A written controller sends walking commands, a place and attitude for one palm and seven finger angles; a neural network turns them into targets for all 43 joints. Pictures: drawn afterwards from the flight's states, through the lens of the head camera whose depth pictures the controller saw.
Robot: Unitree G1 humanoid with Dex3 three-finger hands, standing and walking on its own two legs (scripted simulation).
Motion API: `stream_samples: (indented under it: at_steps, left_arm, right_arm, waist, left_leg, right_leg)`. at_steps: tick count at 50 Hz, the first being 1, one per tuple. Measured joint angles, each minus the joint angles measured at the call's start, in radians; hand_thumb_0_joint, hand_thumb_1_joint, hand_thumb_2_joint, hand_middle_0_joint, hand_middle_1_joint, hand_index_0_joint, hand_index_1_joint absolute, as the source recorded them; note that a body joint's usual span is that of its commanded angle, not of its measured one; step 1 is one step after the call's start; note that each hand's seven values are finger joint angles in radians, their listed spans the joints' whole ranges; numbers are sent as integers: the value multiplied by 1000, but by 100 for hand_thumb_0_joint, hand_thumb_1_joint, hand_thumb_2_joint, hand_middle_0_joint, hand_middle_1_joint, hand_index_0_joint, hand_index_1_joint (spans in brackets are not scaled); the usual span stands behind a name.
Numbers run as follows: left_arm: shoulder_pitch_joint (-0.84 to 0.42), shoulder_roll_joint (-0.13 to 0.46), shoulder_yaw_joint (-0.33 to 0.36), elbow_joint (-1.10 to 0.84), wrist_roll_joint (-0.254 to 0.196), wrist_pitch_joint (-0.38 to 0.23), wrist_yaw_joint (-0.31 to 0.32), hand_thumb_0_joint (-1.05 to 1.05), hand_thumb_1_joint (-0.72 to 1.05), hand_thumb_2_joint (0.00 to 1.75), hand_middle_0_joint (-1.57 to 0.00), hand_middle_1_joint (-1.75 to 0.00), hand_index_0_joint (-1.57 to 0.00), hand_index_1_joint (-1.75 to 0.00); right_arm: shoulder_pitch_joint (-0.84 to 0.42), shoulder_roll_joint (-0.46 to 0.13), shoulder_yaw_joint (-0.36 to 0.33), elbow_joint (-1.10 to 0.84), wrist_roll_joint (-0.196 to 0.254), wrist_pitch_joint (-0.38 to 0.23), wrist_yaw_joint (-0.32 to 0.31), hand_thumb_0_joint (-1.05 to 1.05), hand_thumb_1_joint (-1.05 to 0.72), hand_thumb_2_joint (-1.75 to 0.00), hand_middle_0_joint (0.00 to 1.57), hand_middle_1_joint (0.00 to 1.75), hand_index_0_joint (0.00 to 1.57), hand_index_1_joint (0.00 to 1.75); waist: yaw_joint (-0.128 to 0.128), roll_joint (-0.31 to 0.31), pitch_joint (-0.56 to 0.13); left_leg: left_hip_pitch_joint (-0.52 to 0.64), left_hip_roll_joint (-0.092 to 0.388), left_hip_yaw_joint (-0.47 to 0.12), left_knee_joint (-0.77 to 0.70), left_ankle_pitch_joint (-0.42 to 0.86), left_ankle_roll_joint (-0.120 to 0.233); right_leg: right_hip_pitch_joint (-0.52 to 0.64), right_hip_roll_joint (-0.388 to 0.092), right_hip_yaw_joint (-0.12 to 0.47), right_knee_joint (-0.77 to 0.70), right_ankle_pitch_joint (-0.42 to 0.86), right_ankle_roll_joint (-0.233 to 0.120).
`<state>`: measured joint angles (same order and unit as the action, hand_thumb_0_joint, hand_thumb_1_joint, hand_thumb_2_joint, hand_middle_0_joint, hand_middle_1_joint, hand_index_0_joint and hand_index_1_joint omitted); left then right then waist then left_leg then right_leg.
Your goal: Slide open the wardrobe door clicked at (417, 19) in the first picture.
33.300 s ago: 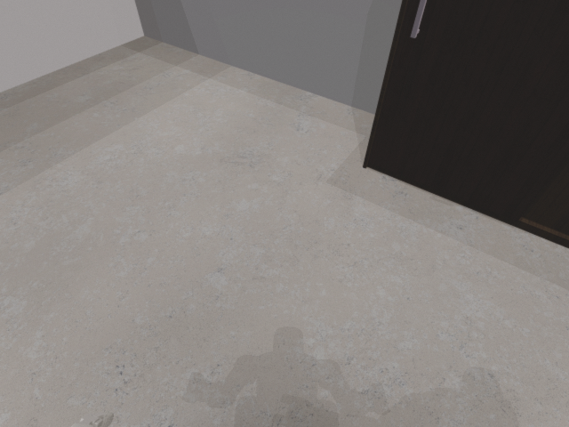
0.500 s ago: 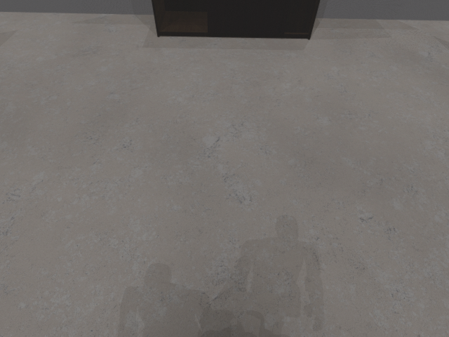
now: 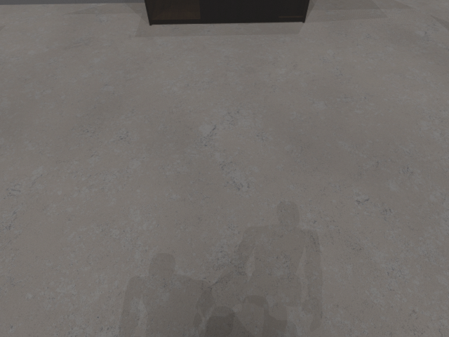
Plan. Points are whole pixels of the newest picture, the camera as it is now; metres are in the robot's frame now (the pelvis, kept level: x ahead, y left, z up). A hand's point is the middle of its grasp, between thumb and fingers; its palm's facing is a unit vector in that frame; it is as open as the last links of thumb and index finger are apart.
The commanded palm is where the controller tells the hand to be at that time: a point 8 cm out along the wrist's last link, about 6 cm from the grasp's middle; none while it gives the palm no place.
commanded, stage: step back with the hand held close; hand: left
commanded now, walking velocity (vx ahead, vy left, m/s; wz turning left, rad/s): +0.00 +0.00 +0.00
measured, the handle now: out of the picture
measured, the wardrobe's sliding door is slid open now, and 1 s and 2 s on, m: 0.48 0.48 0.48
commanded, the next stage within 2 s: stop stepping back and stand still in 1.24 s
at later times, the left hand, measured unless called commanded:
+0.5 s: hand (35, 260) +0.19 +0.27 +0.12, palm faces +0.30 -0.84 -0.45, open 7.5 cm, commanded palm +0.13 +0.28 +0.18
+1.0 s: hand (9, 328) +0.11 +0.23 +0.16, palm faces +0.26 -0.85 -0.46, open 7.4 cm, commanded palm +0.04 +0.28 +0.18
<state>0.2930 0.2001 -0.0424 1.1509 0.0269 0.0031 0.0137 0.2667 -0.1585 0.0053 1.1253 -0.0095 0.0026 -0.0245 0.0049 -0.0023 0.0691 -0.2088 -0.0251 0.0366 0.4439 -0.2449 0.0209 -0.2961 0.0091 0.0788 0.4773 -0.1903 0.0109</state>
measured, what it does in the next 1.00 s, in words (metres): steps on the spot: right foot, then left foot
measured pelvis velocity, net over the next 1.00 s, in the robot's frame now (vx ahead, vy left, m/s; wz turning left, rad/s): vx -0.10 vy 0.00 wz -0.02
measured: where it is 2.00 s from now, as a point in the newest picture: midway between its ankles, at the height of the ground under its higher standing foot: outside the picture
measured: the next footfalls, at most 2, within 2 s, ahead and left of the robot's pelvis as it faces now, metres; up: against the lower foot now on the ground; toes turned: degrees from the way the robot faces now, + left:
right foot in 0.76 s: -0.01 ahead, -0.12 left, +0.00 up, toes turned +4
left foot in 1.00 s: -0.05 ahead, +0.11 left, +0.00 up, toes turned -2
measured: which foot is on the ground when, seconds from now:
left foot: down 0.00-0.82, up 0.84-0.98, down 1.00-1.00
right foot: down 0.00-0.62, up 0.64-0.74, down 0.76-1.00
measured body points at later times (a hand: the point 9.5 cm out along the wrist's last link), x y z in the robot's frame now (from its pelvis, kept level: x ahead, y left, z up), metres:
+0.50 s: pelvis -0.01 +0.00 -0.01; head +0.00 +0.02 +0.44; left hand +0.17 +0.31 +0.14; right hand +0.24 -0.21 -0.02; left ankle -0.01 +0.11 -0.74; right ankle +0.04 -0.12 -0.74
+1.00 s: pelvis -0.10 +0.00 -0.01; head -0.06 +0.03 +0.44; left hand +0.09 +0.27 +0.18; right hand +0.08 -0.23 -0.08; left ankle -0.09 +0.12 -0.74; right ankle -0.05 -0.12 -0.74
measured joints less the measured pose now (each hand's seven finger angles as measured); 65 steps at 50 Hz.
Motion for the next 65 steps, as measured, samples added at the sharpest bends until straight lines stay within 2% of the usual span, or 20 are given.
stream_samples:
  at_steps: [2,4,5,7,9,12,15,18,23,27,30,33,36,39,41,46,50,54,58,65]
  left_arm:
    - [-1,2,-1,1,-1,-1,1,-8,-53,28,-15,-30,-15,-30]
    - [192,69,30,-601,51,265,9,-16,-52,31,-16,-30,-16,-30]
    - [245,125,65,-858,25,288,44,-19,-46,34,-17,-30,-17,-30]
    - [237,246,150,-1274,-26,235,117,-20,-23,44,-18,-30,-18,-30]
    - [95,343,257,-1586,-59,178,163,-18,3,55,-19,-30,-19,-30]
    - [-167,392,454,-1817,-83,-33,190,-13,37,68,-19,-30,-19,-30]
    - [-166,400,605,-1823,-94,-260,164,-8,61,78,-18,-30,-18,-30]
    - [-64,368,580,-1661,-103,-338,95,-6,75,83,-18,-30,-18,-30]
    - [151,267,478,-1482,-103,-232,21,-2,85,88,-19,-30,-19,-30]
    - [296,158,383,-1637,-90,-160,28,0,88,89,-20,-30,-20,-30]
    - [303,131,340,-1769,-76,-176,57,1,88,90,-21,-30,-21,-30]
    - [219,162,388,-1813,-71,-217,86,2,88,90,-21,-30,-21,-30]
    - [120,178,463,-1770,-80,-267,101,2,88,90,-21,-30,-21,-30]
    - [89,163,500,-1725,-82,-289,104,1,89,90,-20,-30,-21,-30]
    - [97,145,476,-1709,-74,-283,96,1,89,90,-20,-30,-20,-30]
    - [219,167,396,-1735,-58,-250,76,1,89,90,-20,-30,-21,-30]
    - [299,221,425,-1776,-59,-239,89,1,88,90,-21,-30,-21,-30]
    - [271,259,482,-1770,-79,-235,81,1,88,90,-21,-30,-22,-30]
    - [255,198,475,-1770,-84,-229,87,1,89,90,-21,-30,-21,-30]
    - [251,159,409,-1764,-80,-202,74,1,89,90,-20,-30,-21,-30]
  right_arm:
    - [1,-1,2,5,1,0,0,1,-91,-90,20,30,20,30]
    - [31,15,-4,-80,28,-48,-39,1,-91,-90,20,30,20,30]
    - [43,30,-8,-101,33,-102,-75,1,-90,-90,20,30,20,30]
    - [45,35,-14,-138,54,-171,-126,2,-91,-90,21,30,20,30]
    - [23,1,-5,-202,78,-212,-124,2,-92,-90,20,30,20,30]
    - [-97,-64,-11,-305,70,-243,-66,2,-92,-90,20,30,20,30]
    - [-250,-58,-48,-421,67,-191,-4,2,-92,-90,20,30,20,30]
    - [-321,-28,-70,-533,86,-150,21,2,-91,-90,20,30,20,30]
    - [-285,1,-40,-651,70,-92,20,1,-91,-90,20,30,20,30]
    - [-156,-25,-4,-667,43,-81,-1,1,-90,-90,20,30,20,30]
    - [-82,-33,13,-610,30,-95,-13,1,-90,-90,20,30,20,30]
    - [-50,-11,19,-547,21,-116,-14,1,-90,-90,20,30,20,30]
    - [-44,20,24,-498,15,-143,0,2,-90,-90,20,30,20,30]
    - [-63,42,34,-484,9,-161,27,2,-90,-90,21,30,21,30]
    - [-84,41,38,-489,12,-156,41,2,-90,-90,21,30,21,30]
    - [-106,30,33,-511,12,-103,27,2,-90,-90,21,30,21,30]
    - [-111,-16,12,-544,10,-71,-10,2,-90,-90,21,30,21,30]
    - [-119,-26,-24,-547,10,-69,-27,1,-90,-90,20,30,20,30]
    - [-115,-27,-30,-540,4,-124,-8,1,-90,-90,20,30,20,30]
    - [-126,3,7,-545,-6,-163,26,1,-90,-90,20,30,20,30]
  waist:
    - [1,-1,-1]
    - [36,-17,31]
    - [60,-26,49]
    - [111,-38,81]
    - [139,-43,94]
    - [83,-47,51]
    - [-24,-17,-65]
    - [-63,33,-131]
    - [-41,4,-110]
    - [30,-64,-40]
    - [86,-87,22]
    - [105,-80,59]
    - [102,-50,54]
    - [83,-17,38]
    - [52,17,40]
    - [-12,-36,0]
    - [-32,-44,-14]
    - [-3,-93,9]
    - [19,-58,0]
    - [39,-25,-28]
  left_leg:
    - [5,0,0,-2,-1,0]
    - [-12,14,6,43,-22,-6]
    - [-26,17,-8,69,-32,-12]
    - [-52,11,-55,98,-32,-20]
    - [-75,3,-101,119,-27,-26]
    - [-99,0,-115,146,-34,-26]
    - [-108,7,-67,146,-52,-16]
    - [-99,4,-27,137,-60,2]
    - [-94,7,4,136,-57,7]
    - [-117,20,-14,171,-60,2]
    - [-121,16,-39,183,-51,3]
    - [-127,3,-61,194,-37,5]
    - [-143,6,-66,201,-26,4]
    - [-170,35,-47,209,-18,-7]
    - [-187,60,-50,213,10,-19]
    - [-233,10,-62,409,-141,-53]
    - [-119,23,-63,166,-3,-52]
    - [-101,-3,-41,87,12,0]
    - [-112,24,-49,27,91,0]
    - [-179,43,-44,-50,221,-24]
  right_leg:
    - [4,0,0,0,-2,0]
    - [-14,10,1,41,-24,38]
    - [-18,10,-16,55,-32,41]
    - [-20,0,-63,69,-42,40]
    - [-14,-7,-110,62,-37,-2]
    - [-25,-9,-125,65,-31,-29]
    - [-53,-2,-77,70,-33,-11]
    - [-63,-3,-37,78,-36,7]
    - [-79,3,-6,100,-36,10]
    - [-79,14,-25,94,-22,5]
    - [-63,9,-48,84,-7,7]
    - [-62,11,-29,161,-49,14]
    - [-32,18,-42,225,-132,15]
    - [23,35,-55,122,-149,-10]
    - [16,60,-54,88,-91,-23]
    - [-27,33,-11,47,-24,-20]
    - [-57,36,-4,28,18,-2]
    - [-112,16,-9,162,-78,17]
    - [-118,57,-61,345,-211,22]
    - [61,60,-111,101,-185,23]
